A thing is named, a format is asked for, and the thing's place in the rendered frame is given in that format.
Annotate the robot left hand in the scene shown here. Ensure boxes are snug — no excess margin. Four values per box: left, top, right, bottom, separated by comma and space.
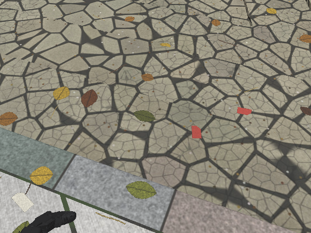
18, 211, 77, 233

